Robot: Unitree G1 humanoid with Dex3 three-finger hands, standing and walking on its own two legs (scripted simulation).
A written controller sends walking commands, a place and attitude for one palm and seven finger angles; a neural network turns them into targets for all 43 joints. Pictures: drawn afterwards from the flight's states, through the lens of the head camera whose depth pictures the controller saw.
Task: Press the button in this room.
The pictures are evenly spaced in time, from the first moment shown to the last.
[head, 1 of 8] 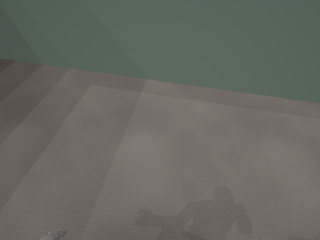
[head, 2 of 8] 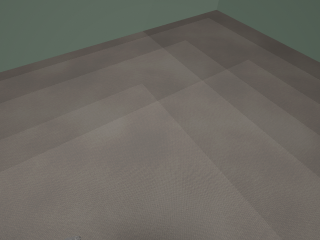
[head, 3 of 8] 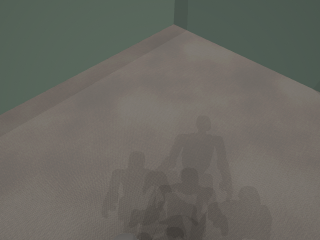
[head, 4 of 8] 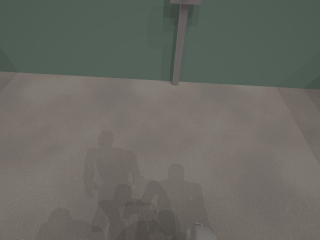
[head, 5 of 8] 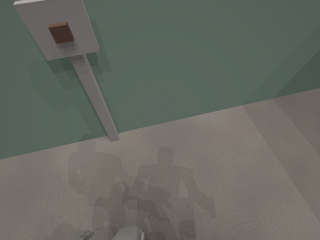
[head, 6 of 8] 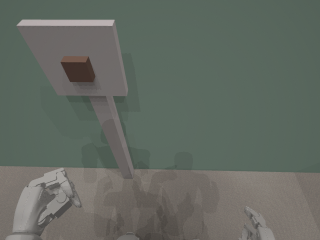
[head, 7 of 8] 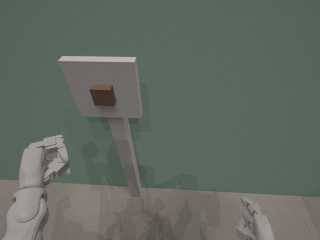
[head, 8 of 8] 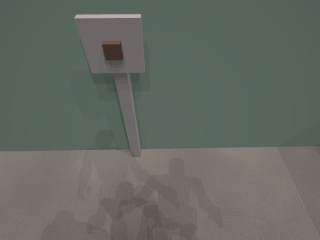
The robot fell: no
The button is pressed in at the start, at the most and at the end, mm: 0 13 0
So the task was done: yes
